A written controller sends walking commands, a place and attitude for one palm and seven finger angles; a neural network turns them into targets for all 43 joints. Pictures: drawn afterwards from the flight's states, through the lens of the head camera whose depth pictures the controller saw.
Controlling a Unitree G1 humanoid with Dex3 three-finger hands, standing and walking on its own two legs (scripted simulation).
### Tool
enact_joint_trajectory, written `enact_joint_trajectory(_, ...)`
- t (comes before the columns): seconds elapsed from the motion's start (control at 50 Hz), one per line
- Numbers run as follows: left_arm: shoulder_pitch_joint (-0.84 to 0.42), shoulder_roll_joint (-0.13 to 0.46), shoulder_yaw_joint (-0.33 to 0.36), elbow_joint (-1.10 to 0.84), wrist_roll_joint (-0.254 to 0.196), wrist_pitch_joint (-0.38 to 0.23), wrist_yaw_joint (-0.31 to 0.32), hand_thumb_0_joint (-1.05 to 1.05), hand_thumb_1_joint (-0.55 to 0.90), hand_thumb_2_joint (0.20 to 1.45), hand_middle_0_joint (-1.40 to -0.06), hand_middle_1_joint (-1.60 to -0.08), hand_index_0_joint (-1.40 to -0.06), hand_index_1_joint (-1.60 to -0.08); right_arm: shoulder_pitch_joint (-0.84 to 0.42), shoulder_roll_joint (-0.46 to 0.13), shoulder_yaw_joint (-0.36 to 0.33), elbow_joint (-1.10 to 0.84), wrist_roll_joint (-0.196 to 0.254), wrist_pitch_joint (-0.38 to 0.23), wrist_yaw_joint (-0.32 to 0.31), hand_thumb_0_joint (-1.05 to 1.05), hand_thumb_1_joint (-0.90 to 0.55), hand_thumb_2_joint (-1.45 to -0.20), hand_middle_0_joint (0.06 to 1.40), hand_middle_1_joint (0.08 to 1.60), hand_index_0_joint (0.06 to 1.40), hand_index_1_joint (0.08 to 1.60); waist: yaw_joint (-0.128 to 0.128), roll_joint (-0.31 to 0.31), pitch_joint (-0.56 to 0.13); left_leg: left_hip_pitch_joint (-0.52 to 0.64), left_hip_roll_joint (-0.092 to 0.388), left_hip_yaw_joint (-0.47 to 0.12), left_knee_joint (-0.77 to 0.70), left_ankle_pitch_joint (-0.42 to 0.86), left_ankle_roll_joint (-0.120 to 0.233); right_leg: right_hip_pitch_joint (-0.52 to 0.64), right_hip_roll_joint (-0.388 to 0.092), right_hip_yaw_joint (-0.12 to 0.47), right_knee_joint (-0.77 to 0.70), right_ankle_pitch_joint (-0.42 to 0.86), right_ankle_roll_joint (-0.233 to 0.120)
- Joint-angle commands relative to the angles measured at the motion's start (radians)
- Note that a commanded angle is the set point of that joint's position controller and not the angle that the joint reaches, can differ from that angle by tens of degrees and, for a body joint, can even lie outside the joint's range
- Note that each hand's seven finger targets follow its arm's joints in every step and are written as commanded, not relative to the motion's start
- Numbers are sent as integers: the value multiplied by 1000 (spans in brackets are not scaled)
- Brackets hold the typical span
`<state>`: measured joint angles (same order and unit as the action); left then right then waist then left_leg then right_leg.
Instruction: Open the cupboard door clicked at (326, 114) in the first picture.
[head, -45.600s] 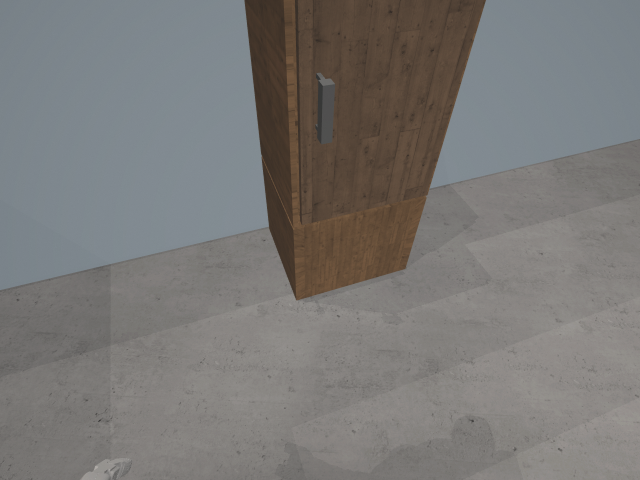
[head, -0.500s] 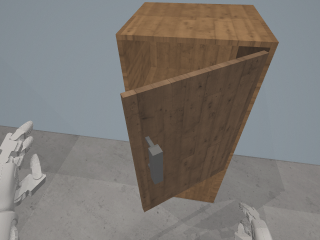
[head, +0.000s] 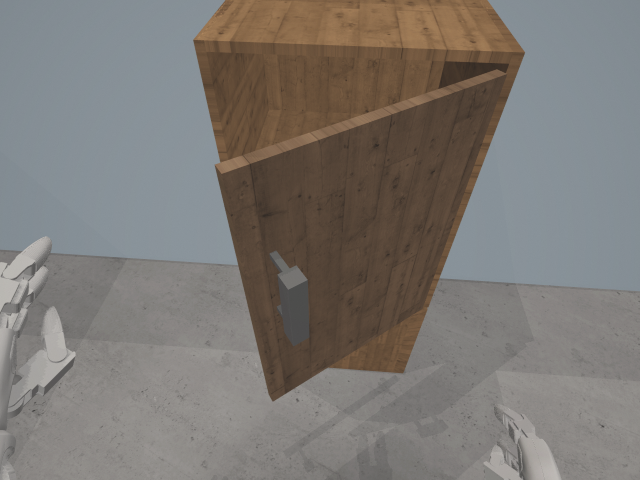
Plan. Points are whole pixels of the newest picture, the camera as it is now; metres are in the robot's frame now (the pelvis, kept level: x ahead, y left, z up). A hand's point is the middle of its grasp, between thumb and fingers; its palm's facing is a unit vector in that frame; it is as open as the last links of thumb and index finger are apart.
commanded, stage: step back with the hand held close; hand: left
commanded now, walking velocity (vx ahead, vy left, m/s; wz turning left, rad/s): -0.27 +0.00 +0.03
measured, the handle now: (286, 297) +0.35 +0.07 +0.04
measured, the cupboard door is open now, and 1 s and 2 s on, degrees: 37 37 37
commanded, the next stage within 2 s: stop stepping back and stand still in 0.96 s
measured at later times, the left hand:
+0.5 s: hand out of the picture +0.12 +0.29 +0.15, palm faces +0.52 -0.73 -0.45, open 7.4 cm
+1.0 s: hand out of the picture +0.05 +0.28 +0.17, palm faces +0.42 -0.86 -0.31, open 7.4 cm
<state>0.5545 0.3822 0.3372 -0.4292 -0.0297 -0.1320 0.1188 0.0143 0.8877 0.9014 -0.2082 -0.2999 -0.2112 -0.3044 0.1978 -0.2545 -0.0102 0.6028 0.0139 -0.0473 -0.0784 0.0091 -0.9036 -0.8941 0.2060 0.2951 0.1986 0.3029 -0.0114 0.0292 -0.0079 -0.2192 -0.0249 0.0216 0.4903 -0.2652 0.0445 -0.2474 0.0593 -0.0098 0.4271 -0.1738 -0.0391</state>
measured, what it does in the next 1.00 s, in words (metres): walks backwards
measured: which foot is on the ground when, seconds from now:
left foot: down 0.00-1.00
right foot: down 0.00-0.64, up 0.66-1.00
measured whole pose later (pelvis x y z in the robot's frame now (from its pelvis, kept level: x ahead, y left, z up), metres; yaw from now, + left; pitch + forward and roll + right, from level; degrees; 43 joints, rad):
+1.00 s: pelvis -0.17 +0.02 +0.00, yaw -1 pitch +6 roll -7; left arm 0.41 0.42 0.42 -0.60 -0.05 -0.20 0.15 0.01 0.89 0.90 -0.20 -0.30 -0.21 -0.30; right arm 0.10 -0.12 0.04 0.63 -0.03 -0.18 -0.04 0.01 -0.90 -0.89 0.21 0.30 0.20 0.30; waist 0.01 -0.03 -0.04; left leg -0.53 0.11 0.11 0.29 0.12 0.07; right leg -0.13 0.09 -0.03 0.75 -0.58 -0.01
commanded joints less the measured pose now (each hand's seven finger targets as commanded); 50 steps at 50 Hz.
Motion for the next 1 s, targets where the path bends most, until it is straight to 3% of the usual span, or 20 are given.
enact_joint_trajectory(0.0, -21, 241, 206, -268, -4, -80, 49, 0, 900, 900, -200, -300, -200, -300, -111, -99, -37, -184, 1, -45, -15, 0, -900, -900, 200, 300, 200, 300, 20, 25, -154, -73, 104, -129, -64, 273, -3, 136, -129, 130, 28, 289, 6)
enact_joint_trajectory(0.12, -5, 205, 189, -252, 5, -82, 52, 0, 900, 900, -200, -300, -200, -300, -94, -111, -38, -191, -4, -45, -14, 0, -900, -900, 200, 300, 200, 300, 15, 52, -106, -244, 135, -161, -118, 73, 24, 165, -92, 125, 84, 159, 22)
enact_joint_trajectory(0.26, -93, 180, 174, -265, 46, -95, 58, 0, 900, 900, -200, -300, -200, -300, -69, -129, -38, -203, -15, -56, -14, 0, -900, -900, 200, 300, 200, 300, 1, 61, -4, -560, 172, -218, -201, -418, 74, 232, -59, 122, 191, -39, 34)
enact_joint_trajectory(0.36, -176, 196, 200, -281, 71, -117, 61, 0, 900, 900, -200, -300, -200, -300, -65, -124, -41, -200, -20, -75, -16, 0, -900, -900, 200, 300, 200, 300, 3, 77, -5, -679, 211, -247, -215, -531, 101, 299, -31, 109, 313, -47, 44)
enact_joint_trajectory(0.4, -173, 204, 209, -279, 68, -120, 59, 0, 900, 900, -200, -300, -200, -300, -66, -118, -41, -200, -16, -78, -14, 0, -900, -900, 200, 300, 200, 300, 1, 53, -10, -657, 188, -223, -166, -532, 95, 267, -45, 149, 292, -57, 32)
enact_joint_trajectory(0.44, -141, 212, 225, -273, 64, -130, 54, 0, 900, 900, -200, -300, -200, -300, -57, -113, -45, -202, -15, -83, -7, 0, -900, -900, 200, 300, 200, 300, -2, -4, -1, -605, 131, -162, -40, -521, 76, 162, -90, 252, 181, -139, 6)
enact_joint_trajectory(0.5, -134, 223, 214, -300, 37, -137, 56, 0, 900, 900, -200, -300, -200, -300, -38, -87, -38, -164, -24, -80, 14, 0, -900, -900, 200, 300, 200, 300, -14, -137, -5, -302, 40, -94, 241, -321, 2, -182, -259, 444, -84, -283, -88)
enact_joint_trajectory(0.54, -130, 224, 203, -308, 25, -142, 60, 0, 900, 900, -200, -300, -200, -300, -32, -80, -33, -145, -22, -71, 27, 0, -900, -900, 200, 300, 200, 300, -22, -189, -60, -154, 31, -85, 299, -214, -14, -253, -294, 393, -117, -252, -98)
enact_joint_trajectory(0.56, -119, 234, 212, -308, 24, -143, 62, 0, 900, 900, -200, -300, -200, -300, -35, -79, -34, -146, -19, -68, 25, 0, -900, -900, 200, 300, 200, 300, -24, -184, -77, -117, 35, -79, 255, -201, -10, -268, -274, 345, -93, -239, -76)
enact_joint_trajectory(0.58, -104, 244, 224, -311, 22, -146, 65, 0, 900, 900, -200, -300, -200, -300, -46, -92, -38, -147, -18, -69, 18, 0, -900, -900, 200, 300, 200, 300, -21, -122, -79, -111, 61, -119, 151, -200, 5, -269, -228, 284, -34, -213, -53)
enact_joint_trajectory(0.6, -81, 243, 233, -328, 20, -149, 64, 0, 900, 900, -200, -300, -200, -300, -47, -103, -39, -157, -15, -68, 10, 0, -900, -900, 200, 300, 200, 300, -20, -19, -69, -175, 121, -199, 3, -266, 34, -242, -149, 213, 91, -232, -11)
enact_joint_trajectory(0.62, -70, 226, 239, -348, 22, -153, 64, 0, 900, 900, -200, -300, -200, -300, -69, -117, -40, -169, -16, -73, 4, 0, -900, -900, 200, 300, 200, 300, -8, 172, -72, -346, 243, -324, -168, -377, 80, -111, -46, 112, 343, -216, 27)
enact_joint_trajectory(0.64, -83, 229, 263, -367, 31, -157, 68, 0, 900, 900, -200, -300, -200, -300, -86, -113, -44, -170, -32, -87, -1, 0, -900, -900, 200, 300, 200, 300, -2, 312, -80, -520, 389, -448, -332, -466, 133, 33, 39, 44, 649, -257, 55)
enact_joint_trajectory(0.66, -119, 251, 276, -388, 35, -157, 74, 0, 900, 900, -200, -300, -200, -300, -73, -83, -44, -155, -44, -104, -1, 0, -900, -900, 200, 300, 200, 300, -11, 235, -78, -515, 418, -444, -355, -373, 139, 6, 40, 84, 837, -313, 50)
enact_joint_trajectory(0.68, -132, 299, 309, -420, 28, -170, 83, 0, 900, 900, -200, -300, -200, -300, -75, -77, -54, -141, -39, -115, -3, 0, -900, -900, 200, 300, 200, 300, 1, 164, -118, -437, 413, -398, -301, -281, 119, -31, 24, 114, 859, -328, 46)
enact_joint_trajectory(0.72, -72, 234, 269, -346, 7, -149, 71, 0, 900, 900, -200, -300, -200, -300, -90, -92, -69, -130, -21, -140, 10, 0, -900, -900, 200, 300, 200, 300, 17, 105, -118, -324, 370, -280, -250, -271, 97, -97, 23, 82, 850, -318, 58)
enact_joint_trajectory(0.76, -82, 205, 233, -364, -4, -132, 75, 0, 900, 900, -200, -300, -200, -300, -88, -76, -59, -110, -23, -151, 13, 0, -900, -900, 200, 300, 200, 300, 13, 73, -124, -209, 345, -253, -261, -185, 81, -136, 4, 48, 753, -334, 61)
enact_joint_trajectory(0.86, -194, 165, 141, -382, -11, -126, 58, 0, 900, 900, -200, -300, -200, -300, -85, -77, -41, -74, -29, -171, 14, 0, -900, -900, 200, 300, 200, 300, 6, 197, -180, -16, 308, -189, -371, -171, 4, -56, 29, -33, 443, -404, 47)
enact_joint_trajectory(0.94, -165, 208, 177, -411, -25, -147, 41, 0, 900, 900, -200, -300, -200, -300, -102, -66, -38, -76, -33, -171, 30, 0, -900, -900, 200, 300, 200, 300, 28, 263, -287, 98, 259, -109, -384, -42, -60, 25, 69, -74, 262, -429, 16)
enact_joint_trajectory(0.98, -67, 266, 249, -401, -42, -158, 32, 0, 900, 900, -200, -300, -200, -300, -104, -52, -36, -88, -38, -161, 42, 0, -900, -900, 200, 300, 200, 300, 46, 257, -354, 178, 229, -70, -330, 146, -85, 54, 71, -85, 100, -388, -3)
